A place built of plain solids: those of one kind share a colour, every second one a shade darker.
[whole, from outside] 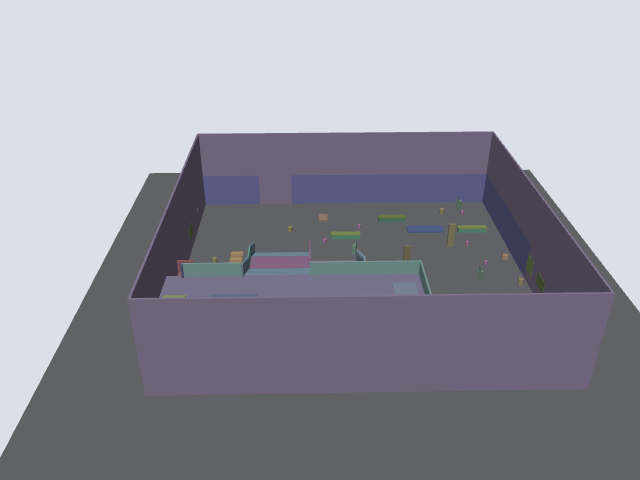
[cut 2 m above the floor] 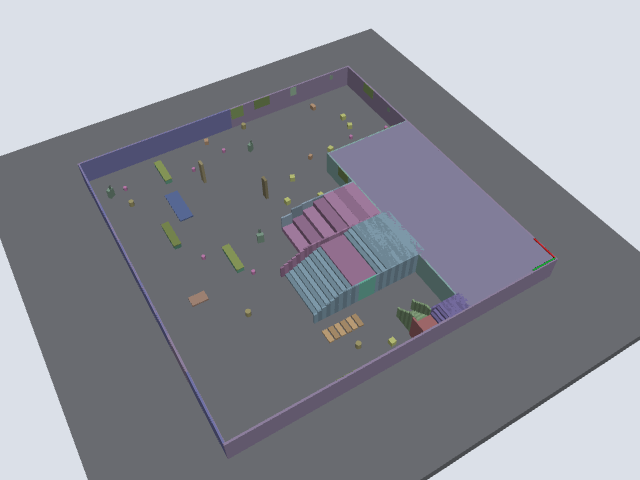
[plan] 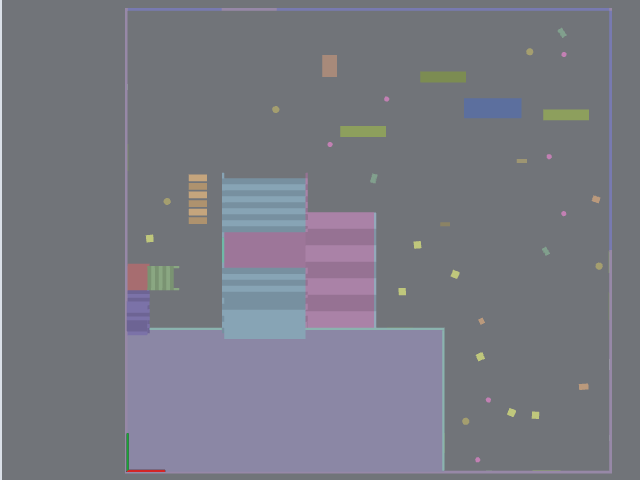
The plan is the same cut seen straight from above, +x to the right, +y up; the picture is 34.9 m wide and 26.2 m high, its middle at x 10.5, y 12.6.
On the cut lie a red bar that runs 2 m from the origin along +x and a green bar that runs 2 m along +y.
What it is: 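An atrium with a grand stair; 26.3 x 25.1 m, 7.0 m high; a straight stair 4.4 m broad of 10 + 11 risers of 0.157 m with a landing 1.9 m deep between them, up to an upper hall 7.8 m deep at 3.30 m, 17.3 m broad, on part of the breadth; beside it the hall is two storeys high up to the rear wall; beside it 7 sitting steps 0.45 m high and 0.9 m deep, 3.6 m broad; guards 1.02 m over the upper hall, the landing and every tread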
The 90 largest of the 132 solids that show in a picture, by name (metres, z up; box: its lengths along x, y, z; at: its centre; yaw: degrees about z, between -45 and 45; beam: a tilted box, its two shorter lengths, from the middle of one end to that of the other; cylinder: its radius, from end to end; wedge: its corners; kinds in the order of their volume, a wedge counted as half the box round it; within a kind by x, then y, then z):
{
 "upper_1": {"box": [17.35, 7.86, 3.35], "at": [8.62, 3.88, 1.62]},
 "grand_1": {"box": [0.12, 0.33, 3.29], "at": [5.21, 7.97, 1.59]},
 "grand_2": {"box": [0.12, 0.33, 3.13], "at": [5.21, 8.3, 1.52]},
 "grand_3": {"box": [0.12, 0.33, 2.98], "at": [5.21, 8.63, 1.44]},
 "grand_4": {"box": [0.12, 0.33, 2.82], "at": [5.21, 8.95, 1.36]},
 "grand_5": {"box": [0.12, 0.33, 2.66], "at": [5.21, 9.28, 1.28]},
 "grand_6": {"box": [0.12, 0.33, 2.5], "at": [5.21, 9.61, 1.2]},
 "grand_7": {"box": [0.12, 0.33, 2.35], "at": [5.21, 9.94, 1.12]},
 "grand_8": {"box": [4.43, 0.94, 3.19], "at": [7.49, 7.67, 1.54]},
 "grand_9": {"box": [4.43, 0.94, 3.03], "at": [7.49, 8.0, 1.47]},
 "grand_10": {"box": [4.43, 0.94, 2.88], "at": [7.49, 8.32, 1.39]},
 "grand_11": {"box": [4.43, 0.94, 2.72], "at": [7.49, 8.65, 1.31]},
 "grand_12": {"box": [4.43, 0.94, 2.56], "at": [7.49, 8.98, 1.23]},
 "grand_13": {"box": [4.43, 0.94, 2.4], "at": [7.49, 9.3, 1.15]},
 "grand_14": {"box": [4.43, 0.94, 2.25], "at": [7.49, 9.63, 1.07]},
 "grand_15": {"box": [4.43, 0.94, 2.09], "at": [7.49, 9.96, 1.0]},
 "grand_16": {"box": [4.43, 0.94, 1.93], "at": [7.49, 10.28, 0.92]},
 "grand_17": {"box": [4.43, 0.94, 1.78], "at": [7.49, 10.61, 0.84]},
 "grand_18": {"box": [4.43, 0.94, 1.46], "at": [7.49, 12.89, 0.68]},
 "grand_19": {"box": [4.43, 0.94, 1.31], "at": [7.49, 13.22, 0.6]},
 "grand_20": {"box": [4.43, 0.94, 1.15], "at": [7.49, 13.54, 0.52]},
 "grand_21": {"box": [4.43, 0.94, 0.99], "at": [7.49, 13.87, 0.45]},
 "grand_22": {"box": [4.43, 0.94, 0.83], "at": [7.49, 14.2, 0.37]},
 "grand_23": {"box": [4.43, 0.94, 0.68], "at": [7.49, 14.52, 0.29]},
 "grand_24": {"box": [4.43, 0.94, 0.52], "at": [7.49, 14.85, 0.21]},
 "grand_25": {"box": [4.43, 0.94, 0.36], "at": [7.49, 15.18, 0.13]},
 "grand_26": {"box": [4.43, 0.94, 0.21], "at": [7.49, 15.5, 0.05]},
 "wall_1": {"box": [0.15, 25.41, 7.05], "at": [-0.07, 12.55, 3.48]},
 "wall_2": {"box": [26.59, 0.15, 7.05], "at": [13.14, -0.07, 3.48]},
 "wall_3": {"box": [26.59, 0.15, 7.05], "at": [13.14, 25.18, 3.48]},
 "wall_4": {"box": [0.15, 25.41, 7.05], "at": [26.36, 12.55, 3.48]},
 "sit_1": {"box": [0.12, 0.9, 2.64], "at": [9.77, 11.86, 1.27]},
 "sit_2": {"box": [0.12, 0.72, 2.64], "at": [9.77, 12.67, 1.27]},
 "sit_3": {"box": [3.62, 0.9, 3.2], "at": [11.63, 8.26, 1.55]},
 "sit_4": {"box": [3.62, 0.9, 2.75], "at": [11.63, 9.16, 1.32]},
 "sit_5": {"box": [3.62, 0.9, 2.3], "at": [11.63, 10.06, 1.1]},
 "sit_6": {"box": [3.62, 0.9, 1.85], "at": [11.63, 10.96, 0.88]},
 "sit_7": {"box": [3.62, 0.9, 1.4], "at": [11.63, 11.86, 0.65]},
 "sit_8": {"box": [3.62, 0.9, 0.95], "at": [11.63, 12.76, 0.42]},
 "sit_9": {"box": [3.62, 0.9, 0.5], "at": [11.63, 13.66, 0.2]},
 "landing_1": {"box": [4.43, 2.56, 1.62], "at": [7.49, 11.75, 0.76]},
 "edge_1": {"box": [3.96, 0.12, 3.45], "at": [3.18, 7.75, 1.67]},
 "edge_2": {"box": [3.96, 0.12, 4.37], "at": [3.18, 7.75, 2.13]},
 "edge_3": {"box": [7.59, 0.12, 3.45], "at": [13.5, 7.75, 1.67]},
 "edge_4": {"box": [7.59, 0.12, 4.37], "at": [13.5, 7.75, 2.13]},
 "edge_5": {"box": [0.12, 7.69, 3.45], "at": [17.24, 3.85, 1.67]},
 "edge_6": {"box": [0.12, 7.69, 4.37], "at": [17.24, 3.85, 2.13]},
 "piece_1": {"box": [1.13, 0.61, 3.17], "at": [0.52, 7.71, 1.54]},
 "piece_2": {"box": [1.13, 0.61, 3.0], "at": [0.52, 7.91, 1.45]},
 "piece_3": {"box": [1.13, 0.61, 2.83], "at": [0.52, 8.12, 1.36]},
 "piece_4": {"box": [1.13, 0.61, 2.65], "at": [0.52, 8.32, 1.28]},
 "piece_5": {"box": [1.13, 0.61, 2.48], "at": [0.52, 8.53, 1.19]},
 "piece_6": {"box": [1.13, 0.61, 2.31], "at": [0.52, 8.73, 1.1]},
 "piece_7": {"box": [1.13, 0.61, 2.13], "at": [0.52, 8.94, 1.02]},
 "piece_8": {"box": [1.13, 0.61, 1.96], "at": [0.52, 9.14, 0.93]},
 "piece_9": {"box": [1.13, 0.61, 1.79], "at": [0.52, 9.35, 0.84]},
 "piece_10": {"box": [1.13, 0.61, 1.61], "at": [0.52, 9.55, 0.76]},
 "window_wall_1": {"box": [5.14, 0.15, 2.98], "at": [2.57, 25.18, 1.44]},
 "window_wall_2": {"box": [18.15, 0.15, 2.98], "at": [17.21, 25.18, 1.44]},
 "window_wall_3": {"box": [0.15, 13.06, 2.98], "at": [26.36, 18.58, 1.44]},
 "svca_1": {"box": [0.61, 1.08, 1.26], "at": [0.98, 10.52, 0.58]},
 "svca_2": {"box": [0.61, 1.08, 1.09], "at": [1.18, 10.52, 0.5]},
 "svca_3": {"box": [0.61, 1.08, 0.92], "at": [1.39, 10.52, 0.41]},
 "svca_4": {"box": [0.61, 1.08, 0.74], "at": [1.59, 10.52, 0.32]},
 "svca_5": {"box": [0.61, 1.08, 0.57], "at": [1.8, 10.52, 0.24]},
 "svca_6": {"box": [0.61, 1.08, 0.4], "at": [2.0, 10.52, 0.15]},
 "svca_7": {"box": [0.61, 1.08, 0.22], "at": [2.21, 10.52, 0.06]},
 "floor_1": {"box": [1.13, 1.73, 1.44], "at": [0.52, 10.31, 0.67]},
 "floor_2": {"box": [1.2, 0.12, 2.46], "at": [0.6, 11.24, 1.18]},
 "reception_1": {"box": [2.8, 0.8, 1.13], "at": [4.99, 3.61, 3.81]},
 "bench_1": {"box": [2.44, 0.54, 0.43], "at": [12.86, 18.52, 0.17]},
 "bench_2": {"box": [2.44, 0.54, 0.43], "at": [17.22, 21.5, 0.17]},
 "bench_3": {"box": [2.44, 0.54, 0.43], "at": [23.93, 19.43, 0.17]},
 "case_1": {"box": [1.4, 0.6, 1.04], "at": [1.32, 3.8, 3.77]},
 "land_side_1": {"box": [0.12, 1.35, 1.72], "at": [5.21, 12.05, 0.81]},
 "land_side_2": {"box": [0.12, 1.35, 2.64], "at": [5.21, 12.05, 1.27]},
 "sit_out_1": {"box": [0.12, 0.9, 2.42], "at": [13.51, 11.86, 1.16]},
 "sit_out_2": {"box": [0.12, 0.9, 1.97], "at": [13.51, 12.76, 0.94]},
 "sit_out_3": {"box": [0.12, 0.9, 1.52], "at": [13.51, 13.66, 0.71]},
 "deck_1": {"box": [3.15, 1.09, 0.17], "at": [19.93, 19.79, 0.04]},
 "pylon_1": {"box": [0.55, 0.22, 2.15], "at": [17.33, 13.46, 1.02]},
 "pylon_2": {"box": [0.55, 0.22, 2.15], "at": [21.52, 16.91, 1.02]},
 "suitcase_1": {"box": [0.3, 0.5, 0.85], "at": [13.44, 15.96, 0.38], "yaw": -15.3},
 "suitcase_2": {"box": [0.27, 0.45, 0.77], "at": [22.83, 11.98, 0.33], "yaw": 31.0},
 "suitcase_3": {"box": [0.3, 0.5, 0.85], "at": [23.71, 23.91, 0.38], "yaw": 33.9},
 "bench_top_1": {"box": [2.5, 0.6, 0.07], "at": [12.86, 18.52, 0.41]},
 "bench_top_2": {"box": [2.5, 0.6, 0.07], "at": [17.22, 21.5, 0.41]},
 "bench_top_3": {"box": [2.5, 0.6, 0.07], "at": [23.93, 19.43, 0.41]},
 "pallet_1": {"box": [0.8, 1.2, 0.19], "at": [11.03, 22.1, 0.05]},
 "table_top_1": {"box": [1.5, 1.5, 0.04], "at": [15.8, 4.83, 4.02]}
}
